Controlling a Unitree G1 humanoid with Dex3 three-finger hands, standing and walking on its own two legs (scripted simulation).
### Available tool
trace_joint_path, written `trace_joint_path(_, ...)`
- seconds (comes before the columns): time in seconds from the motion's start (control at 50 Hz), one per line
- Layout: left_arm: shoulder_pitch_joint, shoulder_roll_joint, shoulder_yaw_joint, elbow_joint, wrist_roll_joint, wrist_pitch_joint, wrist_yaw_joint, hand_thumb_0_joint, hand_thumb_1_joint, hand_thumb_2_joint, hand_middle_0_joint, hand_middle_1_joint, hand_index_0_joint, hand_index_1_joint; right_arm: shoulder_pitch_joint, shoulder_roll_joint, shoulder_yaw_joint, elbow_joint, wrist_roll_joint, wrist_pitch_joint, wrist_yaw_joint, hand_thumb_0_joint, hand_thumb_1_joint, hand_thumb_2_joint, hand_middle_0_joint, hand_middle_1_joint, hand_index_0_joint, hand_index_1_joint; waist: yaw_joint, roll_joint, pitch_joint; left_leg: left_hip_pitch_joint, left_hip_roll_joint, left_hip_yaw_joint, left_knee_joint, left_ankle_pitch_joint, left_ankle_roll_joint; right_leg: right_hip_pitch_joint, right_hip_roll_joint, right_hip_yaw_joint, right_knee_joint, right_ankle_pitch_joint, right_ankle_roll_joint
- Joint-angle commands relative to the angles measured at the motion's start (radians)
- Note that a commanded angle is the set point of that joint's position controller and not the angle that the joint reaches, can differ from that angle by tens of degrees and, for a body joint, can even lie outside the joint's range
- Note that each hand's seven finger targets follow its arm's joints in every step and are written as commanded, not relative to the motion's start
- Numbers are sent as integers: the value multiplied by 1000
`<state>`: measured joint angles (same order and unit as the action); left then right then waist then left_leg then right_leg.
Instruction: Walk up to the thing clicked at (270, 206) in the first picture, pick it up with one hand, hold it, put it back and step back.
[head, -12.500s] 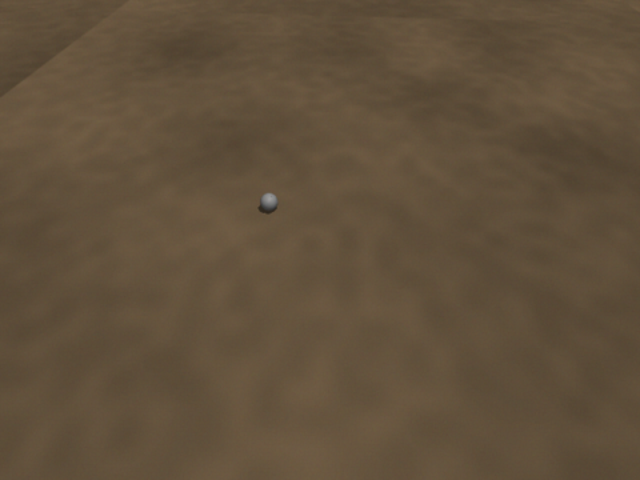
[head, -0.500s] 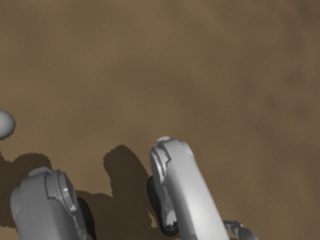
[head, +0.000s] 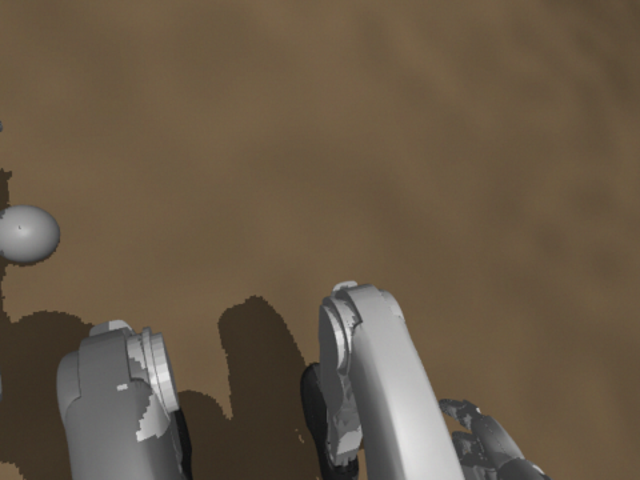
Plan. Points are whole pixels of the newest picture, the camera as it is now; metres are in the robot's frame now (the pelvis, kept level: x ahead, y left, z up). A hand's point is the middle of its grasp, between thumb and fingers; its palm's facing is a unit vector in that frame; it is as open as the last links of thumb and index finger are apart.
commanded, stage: rest palm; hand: left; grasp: from above
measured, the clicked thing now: (25, 233) +0.47 +0.33 -0.28
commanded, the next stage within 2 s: close in 1.04 s
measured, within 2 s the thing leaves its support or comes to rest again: neither
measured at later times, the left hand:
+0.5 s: hand (10, 231) +0.45 +0.33 -0.21, palm faces -0.43 -0.10 -0.90, open 14.1 cm
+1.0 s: hand (12, 233) +0.46 +0.33 -0.23, palm faces -0.45 -0.14 -0.88, open 14.2 cm
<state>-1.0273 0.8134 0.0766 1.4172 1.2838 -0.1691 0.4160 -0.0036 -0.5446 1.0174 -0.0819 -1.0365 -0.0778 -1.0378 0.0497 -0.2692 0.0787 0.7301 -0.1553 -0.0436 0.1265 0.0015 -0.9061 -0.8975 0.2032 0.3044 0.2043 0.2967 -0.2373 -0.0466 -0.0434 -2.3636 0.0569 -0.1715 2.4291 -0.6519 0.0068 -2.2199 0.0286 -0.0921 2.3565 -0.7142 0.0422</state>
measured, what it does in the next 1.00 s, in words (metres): stands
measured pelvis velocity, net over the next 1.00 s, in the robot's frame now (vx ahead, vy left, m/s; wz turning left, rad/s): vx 0.00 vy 0.00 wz -0.07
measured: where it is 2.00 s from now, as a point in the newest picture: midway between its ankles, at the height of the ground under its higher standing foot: (258, 466)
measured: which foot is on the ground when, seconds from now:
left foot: down 0.00-1.00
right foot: down 0.00-1.00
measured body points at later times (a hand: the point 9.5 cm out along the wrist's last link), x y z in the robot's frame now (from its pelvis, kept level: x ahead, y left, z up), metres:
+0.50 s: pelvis +0.00 +0.00 -0.02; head +0.25 +0.09 +0.34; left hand +0.47 +0.33 -0.16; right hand +0.02 -0.28 -0.09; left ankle +0.08 +0.13 -0.29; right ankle +0.10 -0.13 -0.29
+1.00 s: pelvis +0.00 +0.00 -0.02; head +0.27 +0.10 +0.33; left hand +0.48 +0.33 -0.18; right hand +0.06 -0.26 -0.10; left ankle +0.08 +0.13 -0.29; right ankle +0.10 -0.13 -0.29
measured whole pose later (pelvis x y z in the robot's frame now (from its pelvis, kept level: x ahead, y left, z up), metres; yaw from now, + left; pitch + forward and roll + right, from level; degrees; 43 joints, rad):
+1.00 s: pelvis +0.00 +0.00 -0.02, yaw -4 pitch +28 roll -12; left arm -0.99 0.98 0.17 1.61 1.27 -0.24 0.48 0.00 -0.53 1.02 -0.08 -0.99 -0.07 -1.00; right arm 0.08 -0.29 0.23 0.69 -0.24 -0.14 0.19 0.00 -0.90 -0.90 0.20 0.30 0.20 0.30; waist -0.32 -0.11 0.11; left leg -2.37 0.06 -0.25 2.53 -0.69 -0.01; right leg -2.22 0.06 -0.15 2.40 -0.71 0.06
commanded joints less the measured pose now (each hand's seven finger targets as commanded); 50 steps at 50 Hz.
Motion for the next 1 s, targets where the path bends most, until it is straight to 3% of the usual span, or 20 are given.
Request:
trace_joint_path(0.0, -282, 195, -23, 6, -52, 74, -49, 0, -523, 963, -58, -1035, -66, -1026, 267, -265, -57, 2, 13, 13, -6, 0, -897, -902, 200, 300, 200, 300, -40, 318, -557, 547, -13, 80, -269, 112, 20, 226, 32, -94, -261, 233, -73)
trace_joint_path(0.06, -232, 222, -22, 41, -85, 68, -125, 0, -492, 927, -59, -1075, -84, -1049, 269, -266, -41, -32, 24, 16, -5, 0, -897, -900, 199, 300, 199, 300, -41, 226, -529, 474, -22, 91, -250, 128, 39, 300, 34, -79, -283, 248, -63)
trace_joint_path(0.1, -208, 258, 3, 51, -94, 41, -149, 0, -500, 931, -60, -1070, -82, -1045, 259, -270, -29, -56, 20, 19, -5, 0, -897, -900, 199, 300, 199, 300, -42, 187, -535, 441, -21, 93, -237, 143, 41, 354, 38, -80, -285, 259, -58)
trace_joint_path(0.12, -217, 263, -12, 33, -94, 20, -158, 0, -508, 933, -61, -1074, -82, -1051, 250, -261, -15, -62, 18, 23, -3, 0, -899, -901, 199, 300, 199, 300, -40, 190, -531, 418, -21, 98, -228, 138, 42, 380, 42, -72, -284, 255, -56)
trace_joint_path(0.14, -212, 309, 30, 29, -98, -4, -153, 0, -495, 919, -60, -1085, -87, -1056, 261, -269, -10, -58, 11, 25, -3, 0, -899, -901, 199, 300, 199, 300, -43, 179, -534, 410, -21, 96, -219, 143, 43, 394, 41, -73, -286, 261, -51)
trace_joint_path(0.22, -279, 376, 56, -51, -75, -111, -97, 0, -509, 934, -58, -1071, -78, -1048, 257, -273, 26, -58, -8, 29, -4, 0, -897, -900, 199, 300, 199, 300, -50, 256, -576, 458, -14, 88, -192, 155, 31, 402, 51, -76, -270, 269, -50)
trace_joint_path(0.28, -286, 426, 105, -43, -43, -163, -16, 0, -503, 934, -56, -1052, -75, -1030, 261, -283, 34, -44, -26, 22, -4, 0, -892, -899, 199, 300, 199, 300, -48, 346, -576, 525, -11, 77, -196, 144, 14, 351, 52, -95, -241, 245, -63)
trace_joint_path(0.32, -297, 430, 108, -22, -12, -178, 33, 0, -512, 949, -55, -1030, -67, -1015, 259, -292, 35, -38, -39, 13, -4, 0, -891, -899, 200, 300, 200, 300, -62, 375, -567, 551, -7, 67, -188, 127, 10, 300, 54, -108, -225, 223, -68)
trace_joint_path(0.38, -301, 451, 134, -26, 18, -175, 99, 0, -535, 980, -56, -984, -53, -984, 261, -311, 32, -22, -66, -5, -5, 0, -887, -898, 200, 300, 200, 300, -68, 441, -589, 603, -4, 61, -186, 137, 3, 261, 51, -131, -202, 224, -70)
trace_joint_path(0.5, -298, 430, 106, 46, 27, -103, 158, 0, -548, 1034, -65, -959, -47, -974, 262, -316, 37, -4, -89, -50, 7, 0, -887, -897, 200, 300, 200, 300, -86, 439, -530, 545, 2, 60, -161, 104, 3, 214, 55, -139, -190, 215, -71)
trace_joint_path(0.64, -234, 389, 72, 100, -14, -31, 124, 0, -537, 989, -59, -972, -53, -975, 257, -319, 45, -7, -92, -90, 29, 0, -889, -898, 200, 300, 200, 300, -90, 422, -517, 537, 3, 56, -155, 143, 5, 255, 61, -147, -182, 261, -65)
trace_joint_path(0.68, -234, 405, 77, 86, -27, -26, 108, 0, -543, 999, -61, -983, -53, -988, 251, -320, 48, -17, -87, -97, 34, 0, -891, -899, 200, 300, 200, 300, -87, 407, -512, 520, 5, 54, -141, 148, 10, 272, 62, -144, -184, 270, -62)
trace_joint_path(0.7, -225, 431, 105, 65, -35, -27, 108, 0, -536, 985, -59, -976, -54, -978, 253, -327, 45, -23, -85, -98, 33, 0, -890, -898, 200, 300, 200, 300, -81, 400, -538, 535, 5, 54, -140, 181, 9, 299, 61, -146, -184, 299, -59)
trace_joint_path(0.72, -210, 388, 65, 98, -33, -23, 97, 0, -546, 992, -59, -976, -52, -981, 247, -314, 55, -19, -81, -99, 38, 0, -892, -899, 200, 300, 200, 300, -86, 399, -512, 513, 5, 54, -134, 169, 11, 288, 61, -141, -176, 290, -61)
trace_joint_path(0.76, -213, 419, 102, 63, -47, -33, 100, 0, -537, 1005, -64, -984, -56, -989, 245, -323, 54, -30, -82, -99, 39, 0, -890, -898, 200, 300, 200, 300, -83, 388, -533, 523, 7, 51, -135, 188, 11, 318, 65, -147, -186, 310, -56)
trace_joint_path(0.84, -224, 388, 78, 64, -47, -52, 94, 0, -558, 1010, -61, -977, -48, -988, 239, -316, 61, -32, -80, -99, 48, 0, -893, -900, 200, 300, 200, 300, -98, 391, -508, 521, 10, 42, -137, 192, 8, 306, 68, -153, -176, 308, -59)
trace_joint_path(0.86, -195, 444, 129, 61, -43, -58, 103, 0, -550, 1011, -62, -980, -50, -989, 248, -330, 53, -18, -84, -95, 45, 0, -891, -899, 200, 300, 200, 300, -89, 406, -534, 548, 12, 39, -137, 214, 6, 324, 70, -156, -176, 326, -58)
trace_joint_path(0.88, -203, 447, 130, 47, -40, -65, 107, 0, -553, 1022, -65, -979, -50, -991, 250, -330, 58, -30, -83, -93, 45, 0, -892, -900, 200, 300, 200, 300, -87, 421, -541, 558, 12, 36, -139, 229, 3, 330, 68, -159, -169, 334, -59)
trace_joint_path(0.94, -236, 423, 106, 68, -25, -78, 113, 0, -545, 1035, -68, -995, -53, -1008, 246, -327, 64, -29, -92, -95, 56, 0, -892, -901, 200, 300, 200, 300, -125, 406, -485, 519, 14, 36, -123, 194, 8, 309, 70, -158, -173, 318, -56)
trace_joint_path(0.98, -235, 436, 109, 84, -27, -86, 117, 0, -548, 1050, -72, -995, -53, -1011, 237, -329, 66, -29, -88, -99, 57, 0, -893, -901, 200, 300, 200, 300, -118, 406, -459, 503, 11, 37, -131, 148, 7, 285, 69, -158, -176, 271, -59)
